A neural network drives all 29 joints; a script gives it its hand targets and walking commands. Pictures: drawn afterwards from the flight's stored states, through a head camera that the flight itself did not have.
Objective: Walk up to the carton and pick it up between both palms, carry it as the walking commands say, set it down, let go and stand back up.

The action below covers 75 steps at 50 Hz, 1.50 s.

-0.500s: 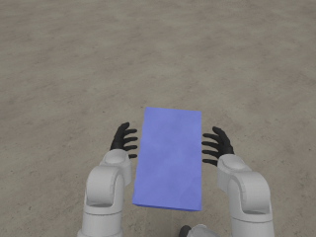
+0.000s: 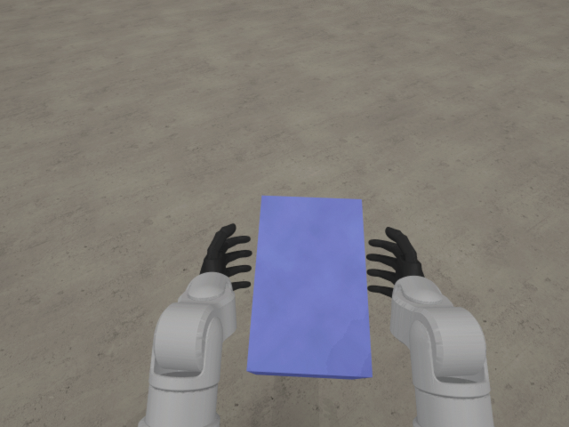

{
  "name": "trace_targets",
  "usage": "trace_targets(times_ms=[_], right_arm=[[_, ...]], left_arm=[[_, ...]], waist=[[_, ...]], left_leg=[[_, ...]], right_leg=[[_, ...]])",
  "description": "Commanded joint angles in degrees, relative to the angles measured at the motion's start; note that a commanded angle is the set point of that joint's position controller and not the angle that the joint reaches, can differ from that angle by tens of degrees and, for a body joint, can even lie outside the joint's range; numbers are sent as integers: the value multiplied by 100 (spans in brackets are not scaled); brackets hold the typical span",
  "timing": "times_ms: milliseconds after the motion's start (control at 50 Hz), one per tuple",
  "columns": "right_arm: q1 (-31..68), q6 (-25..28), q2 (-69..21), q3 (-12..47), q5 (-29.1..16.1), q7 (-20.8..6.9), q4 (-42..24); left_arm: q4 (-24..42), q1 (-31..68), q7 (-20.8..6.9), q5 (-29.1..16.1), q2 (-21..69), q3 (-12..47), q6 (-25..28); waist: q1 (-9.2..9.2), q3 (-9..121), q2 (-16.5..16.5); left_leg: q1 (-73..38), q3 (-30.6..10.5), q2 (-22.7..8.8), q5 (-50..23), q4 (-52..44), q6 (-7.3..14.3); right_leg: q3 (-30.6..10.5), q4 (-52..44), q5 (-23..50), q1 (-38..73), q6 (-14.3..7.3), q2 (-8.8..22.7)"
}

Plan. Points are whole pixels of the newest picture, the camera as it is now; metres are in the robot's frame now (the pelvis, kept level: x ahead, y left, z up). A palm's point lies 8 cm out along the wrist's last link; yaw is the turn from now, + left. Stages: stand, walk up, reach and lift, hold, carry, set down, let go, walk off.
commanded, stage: carry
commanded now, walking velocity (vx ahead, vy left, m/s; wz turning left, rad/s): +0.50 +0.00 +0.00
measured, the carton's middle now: (307, 289) +0.32 -0.01 +0.01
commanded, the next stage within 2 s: none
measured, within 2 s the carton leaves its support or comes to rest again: neither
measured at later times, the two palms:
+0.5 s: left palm (238, 136) +0.61 +0.12 +0.09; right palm (362, 139) +0.60 -0.12 +0.09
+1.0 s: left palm (234, 63) +0.91 +0.16 +0.09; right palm (330, 60) +0.91 -0.08 +0.10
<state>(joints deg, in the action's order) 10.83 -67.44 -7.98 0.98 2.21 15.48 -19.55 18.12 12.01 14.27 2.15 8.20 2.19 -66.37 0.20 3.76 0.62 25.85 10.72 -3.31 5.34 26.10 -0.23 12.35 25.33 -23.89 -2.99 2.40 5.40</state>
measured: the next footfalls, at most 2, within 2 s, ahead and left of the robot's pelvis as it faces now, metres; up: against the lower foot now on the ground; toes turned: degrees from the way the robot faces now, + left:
right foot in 0.50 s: +0.52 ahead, -0.10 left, +0.00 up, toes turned -12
left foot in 0.94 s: +0.74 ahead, +0.13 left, +0.00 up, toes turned +10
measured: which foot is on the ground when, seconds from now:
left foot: down 0.00-0.52, up 0.54-0.92, down 0.94-1.00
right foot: down 0.00-0.02, up 0.04-0.48, down 0.50-0.96, up 0.98-1.00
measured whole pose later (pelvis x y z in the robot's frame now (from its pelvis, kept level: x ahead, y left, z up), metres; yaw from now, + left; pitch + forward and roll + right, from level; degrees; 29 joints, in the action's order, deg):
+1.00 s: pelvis +0.63 +0.04 +0.00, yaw -2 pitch +3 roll +1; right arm 12.8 -67.1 -8.3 2.1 1.8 14.7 -15.8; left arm 18.0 11.2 14.8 3.2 8.0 0.4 -66.6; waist 0.4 4.1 3.2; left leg 22.5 12.9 -1.9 8.2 28.5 4.1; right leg 7.7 43.9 -27.3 -10.8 1.6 7.0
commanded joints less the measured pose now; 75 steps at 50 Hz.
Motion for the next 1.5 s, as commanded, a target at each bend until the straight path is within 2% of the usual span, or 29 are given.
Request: trace_targets(times_ms=[0, 20, 60, 100, 220, 360, 440, 460, 480, 500, 520, 560, 600, 800, 880, 900, 920, 940, 960, 980, 1020, 1100, 1260, 1340, 1380, 1400, 1420, 1440, 1480], right_arm=[[1979, 83, -5398, 2389, -1500, -1049, -275], [1782, 85, -5512, 2288, -1451, -1034, -135], [1956, 142, -5793, 2282, -1396, -1063, -213], [2327, 271, -6212, 2328, -1520, -1126, -433], [2471, 528, -6017, 2461, -1736, -1220, -884], [1979, 347, -5694, 2450, -1601, -1172, -940], [2032, 186, -5494, 2497, -1546, -1108, -936], [2088, 149, -5455, 2527, -1534, -1099, -929], [2251, 110, -5398, 2507, -1542, -1087, -902], [2221, 84, -5487, 2486, -1559, -1095, -773], [2295, 112, -5523, 2638, -1629, -1083, -904], [2340, 169, -5907, 2568, -1648, -1130, -652], [2616, 357, -6208, 2742, -1847, -1225, -779], [2344, 578, -6072, 2850, -1632, -1120, -1107], [2101, 301, -5845, 2751, -1593, -1128, -828], [1985, 235, -5757, 2683, -1602, -1123, -666], [1949, 173, -5575, 2557, -1566, -1111, -501], [1879, 135, -5426, 2395, -1484, -1078, -313], [1673, 125, -5552, 2300, -1413, -1061, -162], [1708, 135, -5636, 2295, -1344, -1060, -149], [2072, 226, -5986, 2265, -1414, -1097, -377], [2472, 426, -6150, 2347, -1661, -1177, -708], [2095, 393, -5833, 2375, -1656, -1216, -889], [2078, 257, -5676, 2431, -1567, -1155, -886], [2071, 185, -5614, 2498, -1543, -1119, -892], [2189, 148, -5545, 2515, -1536, -1106, -900], [2188, 104, -5562, 2499, -1521, -1095, -811], [2216, 111, -5630, 2552, -1554, -1106, -737], [2346, 169, -5857, 2546, -1631, -1132, -749]], left_arm=[[560, 1609, -954, -1282, 5334, 2284, -41], [624, 1712, -959, -1368, 5362, 2313, -79], [470, 2008, -1016, -1563, 5728, 2603, -57], [559, 2310, -1100, -1712, 6170, 2621, 86], [777, 2175, -971, -1585, 6379, 2612, 361], [802, 1884, -923, -1523, 6082, 2690, 202], [586, 1693, -943, -1459, 5792, 2490, 65], [473, 1503, -951, -1414, 5731, 2362, 41], [401, 1375, -953, -1381, 5655, 2239, 26], [387, 1562, -946, -1393, 5613, 2181, 12], [374, 1517, -953, -1556, 5866, 2338, 53], [439, 1868, -1008, -1654, 6195, 2348, 146], [656, 2086, -1049, -1600, 6400, 2299, 321], [990, 1637, -1130, -1569, 5884, 2368, 459], [852, 1497, -1039, -1406, 5589, 2327, 227], [811, 1475, -1002, -1350, 5522, 2330, 157], [748, 1488, -970, -1303, 5403, 2305, 82], [735, 1569, -960, -1291, 5329, 2333, 0], [797, 1783, -976, -1394, 5339, 2381, -52], [662, 1905, -989, -1476, 5484, 2553, -72], [643, 2255, -1067, -1708, 5936, 2716, 2], [673, 2233, -1050, -1669, 6336, 2542, 224], [812, 1921, -899, -1513, 6195, 2637, 236], [743, 1859, -926, -1495, 5957, 2558, 107], [579, 1644, -944, -1454, 5837, 2422, 51], [497, 1454, -957, -1425, 5796, 2307, 32], [413, 1487, -962, -1417, 5690, 2209, 5], [411, 1708, -976, -1492, 5794, 2273, 17], [397, 1829, -1027, -1638, 6114, 2316, 107]], waist=[[121, 2411, -1616], [181, 2328, -1782], [136, 2090, -663], [98, 2057, -384], [59, 1834, -952], [134, 1234, -1023], [-9, 1692, -614], [-173, 2137, -139], [-325, 2484, 600], [-131, 2264, 1225], [-97, 2697, 1329], [-127, 2532, 460], [-181, 2396, 168], [-172, 1791, 867], [-48, 1655, 700], [41, 1986, 261], [141, 2281, -502], [135, 2264, -1795], [205, 2164, -1828], [191, 2053, -1204], [139, 1909, -455], [89, 1907, -718], [121, 1250, -1101], [100, 1201, -978], [-53, 1774, -472], [-261, 2249, 57], [-204, 2472, 1071], [-124, 2488, 1215], [-114, 2659, 697]], left_leg=[[-4271, -3124, -1943, -349, -846, 1027], [-4869, -3545, -2056, -1244, -759, 1433], [-4305, -2793, -1955, -2142, -710, 1170], [-3755, -2004, -1693, -1468, -982, 842], [-3671, -813, -1243, -1664, -1306, 708], [-4013, -297, -999, -2681, -985, 563], [-3186, 260, -679, -3616, 555, 282], [-2342, 312, -423, -2983, 1733, 170], [-655, -8, -109, -865, 3123, 44], [849, -501, 429, 2145, 4174, 28], [1315, -1009, 151, 1985, 5071, 88], [1062, -1282, -278, 1640, 4850, 127], [649, -1137, -401, 1469, 3967, 97], [24, -161, -12, 141, 726, -124], [-846, 313, 285, -145, -509, -114], [-1952, 170, 203, 89, -602, 38], [-3313, -1140, -707, 278, -632, 386], [-4268, -3219, -2040, -157, -1003, 977], [-4764, -3460, -2089, -986, -843, 1394], [-4629, -3200, -2102, -1819, -704, 1341], [-4083, -2382, -1846, -1562, -945, 938], [-3674, -1315, -1510, -1031, -1351, 742], [-3867, -390, -1052, -2259, -1195, 578], [-3627, -9, -951, -3216, -596, 389], [-2956, 326, -613, -3251, 903, 206], [-1841, 253, -393, -2320, 2195, 103], [-62, -108, 153, 971, 3502, -14], [1109, -657, 371, 2250, 4490, -32], [1190, -1212, -181, 1885, 4955, 48]], right_leg=[[-15, 3329, -4, -2892, -7, -75], [-571, 3874, -853, -3986, -119, -237], [-984, 4232, -471, -4063, -204, 104], [-1006, 3747, 197, -3715, -182, 323], [-413, 2630, 1554, -3756, -72, 64], [31, 1028, 2253, -3509, -210, -210], [468, -117, 2846, -1037, -455, -669], [285, -304, 2770, 444, -556, -621], [-1259, -70, 3159, 1999, -834, 423], [-3289, -481, 3443, 2525, -1135, 1586], [-3707, -437, 2982, 2820, -1535, 2070], [-2800, -703, 2669, 1678, -1416, 1821], [-2177, -853, 2409, 876, -1197, 1570], [-618, -926, 2396, 574, -1044, 942], [-224, 58, 2913, 576, -729, 764], [-36, 855, 2837, 88, -502, 578], [12, 2008, 1989, -1262, -213, 399], [-36, 3232, -176, -3025, -27, -161], [-643, 3708, -963, -3996, -190, -212], [-873, 4097, -828, -4251, -187, -34], [-1022, 3875, -116, -3953, -243, 207], [-612, 3161, 939, -3693, -151, 113], [-57, 1379, 2121, -3582, -150, -172], [117, 432, 2418, -2512, -363, -414], [407, -262, 2858, -576, -469, -729], [-121, -280, 2669, 1003, -600, -416], [-2286, -242, 3216, 2266, -920, 1013], [-3616, -538, 3241, 2793, -1444, 1918], [-3173, -580, 2738, 2059, -1615, 1932]])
